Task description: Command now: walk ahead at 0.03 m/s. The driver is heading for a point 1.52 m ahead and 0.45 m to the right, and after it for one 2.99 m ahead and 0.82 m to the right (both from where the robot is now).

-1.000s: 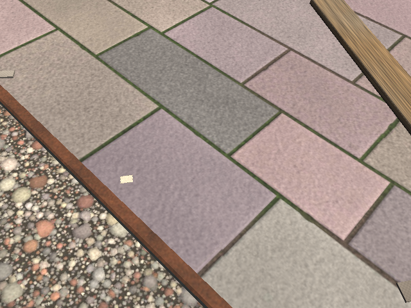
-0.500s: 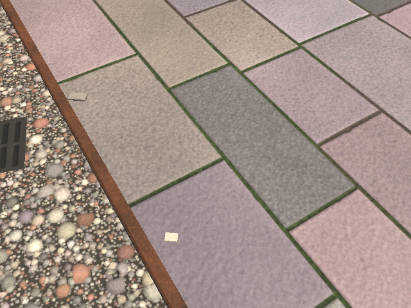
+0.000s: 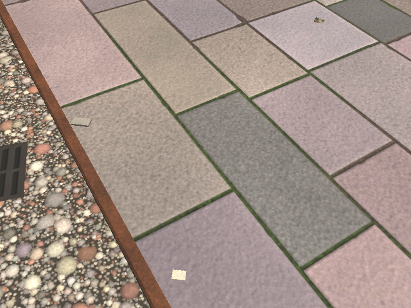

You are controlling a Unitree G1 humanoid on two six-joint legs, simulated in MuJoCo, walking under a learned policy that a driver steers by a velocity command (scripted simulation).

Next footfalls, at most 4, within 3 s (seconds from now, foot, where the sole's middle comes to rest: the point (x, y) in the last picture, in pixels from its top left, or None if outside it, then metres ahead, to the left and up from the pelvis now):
2.02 left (199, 307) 0.49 0.05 -0.74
2.58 right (280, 228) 0.78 -0.23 -0.74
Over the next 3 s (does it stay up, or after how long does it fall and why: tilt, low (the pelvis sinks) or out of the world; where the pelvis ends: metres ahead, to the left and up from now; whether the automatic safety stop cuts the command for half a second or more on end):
stays up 0.85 -0.17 0.04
